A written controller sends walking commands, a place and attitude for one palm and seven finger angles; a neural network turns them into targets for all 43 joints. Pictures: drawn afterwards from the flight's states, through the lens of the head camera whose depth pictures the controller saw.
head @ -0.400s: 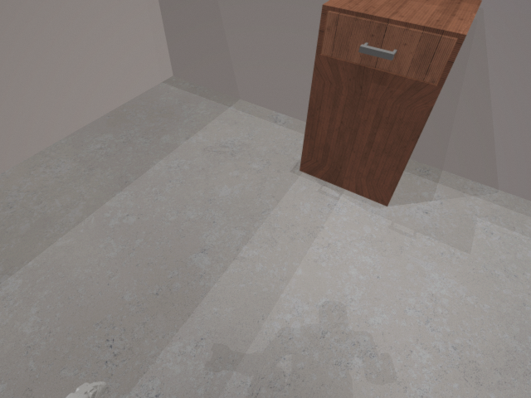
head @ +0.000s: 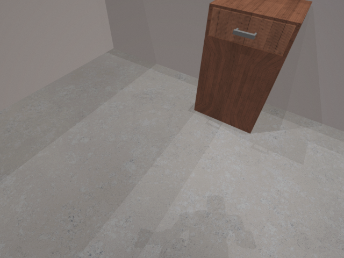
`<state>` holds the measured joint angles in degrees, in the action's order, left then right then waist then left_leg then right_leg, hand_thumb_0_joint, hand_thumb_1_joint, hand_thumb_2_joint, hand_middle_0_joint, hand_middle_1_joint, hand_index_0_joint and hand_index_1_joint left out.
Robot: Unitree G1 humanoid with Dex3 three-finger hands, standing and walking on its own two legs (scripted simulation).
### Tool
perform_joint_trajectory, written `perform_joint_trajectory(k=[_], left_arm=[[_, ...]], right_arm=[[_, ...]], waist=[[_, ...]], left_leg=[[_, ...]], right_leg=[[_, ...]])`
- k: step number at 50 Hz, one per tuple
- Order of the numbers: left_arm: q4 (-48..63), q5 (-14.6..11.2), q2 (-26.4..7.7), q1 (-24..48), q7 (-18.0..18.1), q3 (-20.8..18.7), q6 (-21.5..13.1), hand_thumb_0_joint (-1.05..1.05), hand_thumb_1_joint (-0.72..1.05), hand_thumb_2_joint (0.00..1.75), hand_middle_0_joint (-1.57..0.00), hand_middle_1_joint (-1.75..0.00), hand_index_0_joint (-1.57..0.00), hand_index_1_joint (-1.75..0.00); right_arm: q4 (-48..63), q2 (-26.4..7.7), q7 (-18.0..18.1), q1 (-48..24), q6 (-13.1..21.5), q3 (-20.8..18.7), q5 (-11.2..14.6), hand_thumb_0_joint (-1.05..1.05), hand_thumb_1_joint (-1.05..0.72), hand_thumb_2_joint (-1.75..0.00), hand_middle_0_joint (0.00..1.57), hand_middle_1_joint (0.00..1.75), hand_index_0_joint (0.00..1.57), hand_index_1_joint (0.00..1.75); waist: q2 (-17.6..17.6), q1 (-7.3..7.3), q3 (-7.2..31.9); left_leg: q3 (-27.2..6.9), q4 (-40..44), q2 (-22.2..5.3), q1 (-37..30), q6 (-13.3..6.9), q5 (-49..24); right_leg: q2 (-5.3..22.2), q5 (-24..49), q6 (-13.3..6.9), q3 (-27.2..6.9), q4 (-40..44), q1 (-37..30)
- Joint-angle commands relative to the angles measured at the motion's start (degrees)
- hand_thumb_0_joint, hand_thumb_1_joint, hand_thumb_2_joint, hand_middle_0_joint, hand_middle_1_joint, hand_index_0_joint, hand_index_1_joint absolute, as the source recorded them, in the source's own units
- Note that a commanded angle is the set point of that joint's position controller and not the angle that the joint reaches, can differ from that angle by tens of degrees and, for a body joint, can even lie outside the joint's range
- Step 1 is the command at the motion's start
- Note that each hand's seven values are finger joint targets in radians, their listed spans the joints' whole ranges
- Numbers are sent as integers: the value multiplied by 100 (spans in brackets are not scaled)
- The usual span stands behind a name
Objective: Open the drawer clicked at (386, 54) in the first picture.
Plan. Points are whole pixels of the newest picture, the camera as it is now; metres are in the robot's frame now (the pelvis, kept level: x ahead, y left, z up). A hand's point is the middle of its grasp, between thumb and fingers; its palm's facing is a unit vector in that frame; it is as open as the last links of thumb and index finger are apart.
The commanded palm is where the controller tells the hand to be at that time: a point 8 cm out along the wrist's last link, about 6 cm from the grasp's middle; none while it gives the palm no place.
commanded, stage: stand and wait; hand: left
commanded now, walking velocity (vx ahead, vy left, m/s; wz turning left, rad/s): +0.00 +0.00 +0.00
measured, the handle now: (245, 32) +1.29 -0.35 -0.02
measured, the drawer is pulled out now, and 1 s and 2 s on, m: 0.00 0.00 0.00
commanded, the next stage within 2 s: look at it before walking up in 0.42 s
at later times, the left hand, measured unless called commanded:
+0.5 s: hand out of the picture +0.07 +0.24 -0.15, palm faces -0.04 -0.94 -0.33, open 7.4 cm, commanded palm none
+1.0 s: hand out of the picture +0.08 +0.23 -0.15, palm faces -0.03 -0.94 -0.33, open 7.4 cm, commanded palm none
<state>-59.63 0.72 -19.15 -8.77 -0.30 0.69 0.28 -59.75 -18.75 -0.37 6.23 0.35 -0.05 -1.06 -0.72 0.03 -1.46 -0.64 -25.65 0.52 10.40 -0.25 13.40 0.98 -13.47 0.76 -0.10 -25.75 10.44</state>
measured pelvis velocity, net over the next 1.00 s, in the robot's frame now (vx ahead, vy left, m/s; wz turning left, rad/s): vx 0.00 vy -0.01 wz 0.00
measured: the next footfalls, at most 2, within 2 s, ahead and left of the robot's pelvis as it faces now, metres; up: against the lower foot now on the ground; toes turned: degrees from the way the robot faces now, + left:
right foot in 1.62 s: +0.16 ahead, -0.15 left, +0.00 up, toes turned -13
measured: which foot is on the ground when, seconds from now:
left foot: down 0.00-1.00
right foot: down 0.00-1.00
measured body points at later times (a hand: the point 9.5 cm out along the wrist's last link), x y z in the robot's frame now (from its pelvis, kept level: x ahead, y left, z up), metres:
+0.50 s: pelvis -0.01 -0.01 +0.00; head +0.00 -0.01 +0.45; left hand +0.08 +0.29 -0.13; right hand +0.07 -0.30 -0.13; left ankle +0.01 +0.12 -0.74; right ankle +0.01 -0.13 -0.74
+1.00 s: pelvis +0.00 -0.01 +0.00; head +0.01 -0.01 +0.45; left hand +0.08 +0.28 -0.13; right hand +0.09 -0.31 -0.13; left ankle +0.01 +0.12 -0.74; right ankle +0.01 -0.13 -0.74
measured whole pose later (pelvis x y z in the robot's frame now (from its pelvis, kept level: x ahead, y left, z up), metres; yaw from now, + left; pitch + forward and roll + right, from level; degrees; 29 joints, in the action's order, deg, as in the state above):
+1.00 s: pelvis +0.00 -0.01 +0.00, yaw +0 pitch -2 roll +0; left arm -62.4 0.7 -19.7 -7.6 -0.2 0.4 -0.2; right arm -63.6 -19.3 -0.2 6.0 0.6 0.2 -0.7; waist -0.3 -0.1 -1.8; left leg -0.8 -21.6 -0.6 8.2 0.9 11.8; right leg -0.1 -12.0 -0.3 0.1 -22.3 8.6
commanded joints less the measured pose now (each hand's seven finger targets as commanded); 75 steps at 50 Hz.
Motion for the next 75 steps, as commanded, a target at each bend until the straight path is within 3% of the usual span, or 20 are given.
perform_joint_trajectory(k=[1,22,44,57,59,62,65,68,69,71,72,73,75], left_arm=[[354,-12,-1187,341,94,-270,-176,0,90,90,-20,-30,-20,-30],[133,-8,-1236,343,86,-269,-171,0,90,90,-20,-30,-20,-30],[103,-15,-1231,324,100,-271,-200,0,90,90,-20,-30,-20,-30],[87,-12,-1237,342,98,-269,-196,0,90,90,-20,-30,-20,-30],[-94,-15,-516,-89,116,-122,-79,0,90,90,-20,-30,-20,-30],[-77,44,-601,-317,29,-203,21,0,90,90,-20,-30,-20,-30],[14,55,-641,-519,-23,-291,25,0,90,90,-20,-30,-20,-30],[101,26,-415,-635,-54,-328,-59,0,90,90,-20,-30,-20,-30],[125,21,-290,-667,-65,-317,-94,0,90,90,-20,-30,-20,-30],[308,45,22,-421,-86,-292,-161,0,90,90,-20,-30,-20,-30],[473,51,78,-89,-81,-300,-188,0,90,90,-20,-30,-20,-30],[587,45,86,90,-80,-310,-210,0,90,90,-20,-30,-20,-30],[601,39,176,172,-109,-331,-272,0,90,90,-20,-30,-20,-30]], right_arm=[[322,-1216,86,-335,151,-250,40,0,-90,-90,20,30,20,30],[-2,-1260,71,-196,143,-208,50,0,-90,-90,20,30,20,30],[-30,-1257,97,-287,163,-198,65,0,-90,-90,20,30,20,30],[-19,-1271,104,-304,150,-189,63,0,-90,-90,20,30,20,30],[-197,-523,76,82,46,-9,15,0,-90,-90,20,30,20,30],[-187,-529,38,285,-31,-61,-46,0,-90,-90,20,30,20,30],[-106,-514,26,451,-3,-117,-57,0,-90,-90,20,30,20,30],[-108,-444,59,842,122,-161,-36,0,-90,-90,20,30,20,30],[-152,-507,79,1011,162,-192,-24,0,-90,-90,20,30,20,30],[-229,-721,109,1497,197,-321,-20,0,-90,-90,20,30,20,30],[-286,-688,122,1782,241,-364,-14,0,-90,-90,20,30,20,30],[-339,-603,141,1967,283,-358,-16,0,-90,-90,20,30,20,30],[-391,-393,166,2046,335,-325,-33,0,-90,-90,20,30,20,30]], waist=[[99,-15,373],[48,12,174],[98,6,474],[102,12,296],[26,9,403],[-160,41,-243],[-248,43,-556],[121,-84,-551],[410,-121,-455],[1127,-299,-526],[1263,-462,-724],[1244,-505,-851],[944,-456,-790]], left_leg=[[-563,533,-632,-59,-192,-678],[-624,756,-659,46,-151,-380],[-512,692,-725,-353,-119,-1109],[-517,772,-724,-361,-109,-1071],[-321,640,-672,-384,14,-296],[-217,552,-514,274,1,1574],[-99,202,-469,600,-43,1925],[-313,283,-720,212,-213,1533],[-615,438,-977,-164,-362,1378],[-1562,1169,-1794,-778,-820,1582],[-1868,1430,-2101,-1138,-1074,1129],[-1903,1409,-2249,-1393,-1229,342],[-1440,1088,-2260,-1398,-1205,-1041]], right_leg=[[589,541,-256,-547,511,-105],[594,108,-254,-630,758,-77],[619,1086,-254,-562,668,-316],[617,1053,-258,-583,784,-283],[558,96,-175,-611,781,-251],[485,-1883,-315,-963,969,260],[499,-2418,-516,-1245,947,526],[293,-1672,-578,-1037,286,821],[117,-1265,-523,-765,-217,1085],[-282,-1160,-320,82,-1549,1988],[-129,-1538,-249,137,-2147,2646],[79,-1652,-232,19,-2507,3019],[328,-1698,-245,28,-2389,2882]])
